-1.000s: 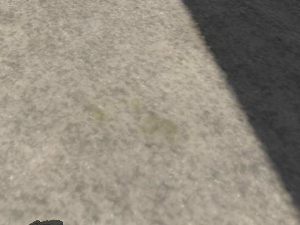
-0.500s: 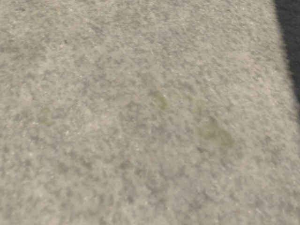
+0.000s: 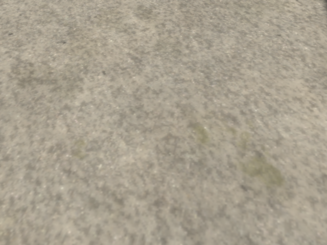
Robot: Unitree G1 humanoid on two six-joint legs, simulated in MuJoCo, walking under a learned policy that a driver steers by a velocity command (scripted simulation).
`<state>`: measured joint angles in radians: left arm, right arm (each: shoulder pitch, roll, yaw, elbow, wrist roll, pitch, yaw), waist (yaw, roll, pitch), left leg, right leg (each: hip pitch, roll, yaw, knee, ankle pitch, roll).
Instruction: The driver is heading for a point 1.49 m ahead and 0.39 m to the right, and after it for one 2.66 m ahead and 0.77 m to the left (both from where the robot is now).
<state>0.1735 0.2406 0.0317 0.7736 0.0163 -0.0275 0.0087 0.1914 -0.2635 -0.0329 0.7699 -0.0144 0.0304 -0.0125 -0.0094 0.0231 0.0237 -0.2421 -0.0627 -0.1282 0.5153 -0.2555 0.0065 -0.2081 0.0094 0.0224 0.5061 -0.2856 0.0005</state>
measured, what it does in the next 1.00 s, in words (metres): walks ahead, turning right: right foot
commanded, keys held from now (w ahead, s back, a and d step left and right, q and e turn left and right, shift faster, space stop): w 0.30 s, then w+e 0.70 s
